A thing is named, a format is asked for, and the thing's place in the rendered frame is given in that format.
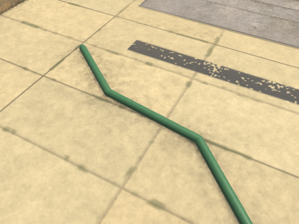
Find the stairs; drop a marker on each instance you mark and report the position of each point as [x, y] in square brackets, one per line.
[284, 9]

